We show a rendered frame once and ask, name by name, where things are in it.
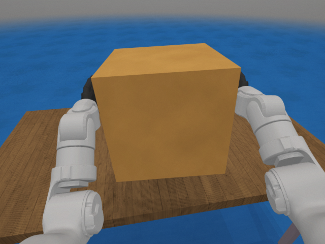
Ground carton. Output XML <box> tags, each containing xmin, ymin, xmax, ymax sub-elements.
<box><xmin>91</xmin><ymin>43</ymin><xmax>241</xmax><ymax>182</ymax></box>

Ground right robot forearm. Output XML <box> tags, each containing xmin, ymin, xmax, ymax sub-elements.
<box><xmin>235</xmin><ymin>86</ymin><xmax>325</xmax><ymax>176</ymax></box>

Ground left robot hand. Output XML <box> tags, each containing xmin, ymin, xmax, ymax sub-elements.
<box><xmin>81</xmin><ymin>75</ymin><xmax>97</xmax><ymax>104</ymax></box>

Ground left robot forearm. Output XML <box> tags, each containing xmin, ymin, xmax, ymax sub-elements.
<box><xmin>42</xmin><ymin>99</ymin><xmax>101</xmax><ymax>232</ymax></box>

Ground table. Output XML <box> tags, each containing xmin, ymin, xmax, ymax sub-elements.
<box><xmin>0</xmin><ymin>108</ymin><xmax>325</xmax><ymax>244</ymax></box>

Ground robot right upper arm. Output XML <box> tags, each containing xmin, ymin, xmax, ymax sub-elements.
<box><xmin>265</xmin><ymin>162</ymin><xmax>325</xmax><ymax>244</ymax></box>

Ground robot left upper arm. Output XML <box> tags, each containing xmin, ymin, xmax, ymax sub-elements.
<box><xmin>19</xmin><ymin>190</ymin><xmax>104</xmax><ymax>244</ymax></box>

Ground right robot hand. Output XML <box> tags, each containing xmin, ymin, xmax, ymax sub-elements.
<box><xmin>238</xmin><ymin>72</ymin><xmax>248</xmax><ymax>88</ymax></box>

